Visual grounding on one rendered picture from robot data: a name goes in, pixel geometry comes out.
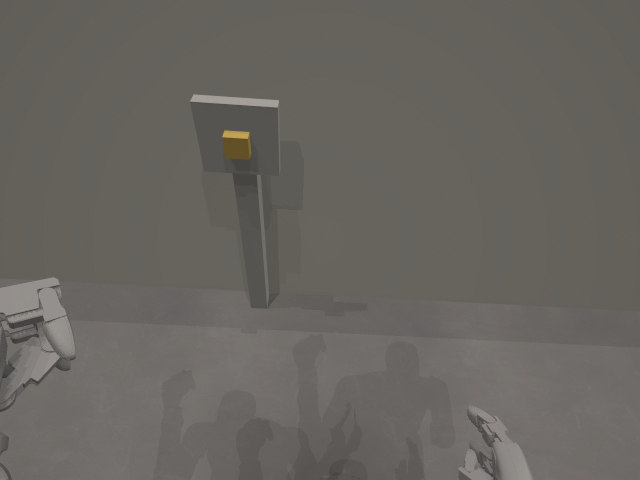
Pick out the robot right hand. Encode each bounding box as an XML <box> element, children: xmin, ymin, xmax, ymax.
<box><xmin>458</xmin><ymin>406</ymin><xmax>534</xmax><ymax>480</ymax></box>

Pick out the button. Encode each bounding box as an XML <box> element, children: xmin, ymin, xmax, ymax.
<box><xmin>222</xmin><ymin>130</ymin><xmax>251</xmax><ymax>160</ymax></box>

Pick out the robot left hand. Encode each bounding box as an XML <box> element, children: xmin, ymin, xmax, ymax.
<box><xmin>0</xmin><ymin>277</ymin><xmax>76</xmax><ymax>412</ymax></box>

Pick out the panel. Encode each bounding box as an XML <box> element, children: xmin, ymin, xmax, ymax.
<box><xmin>190</xmin><ymin>94</ymin><xmax>281</xmax><ymax>309</ymax></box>

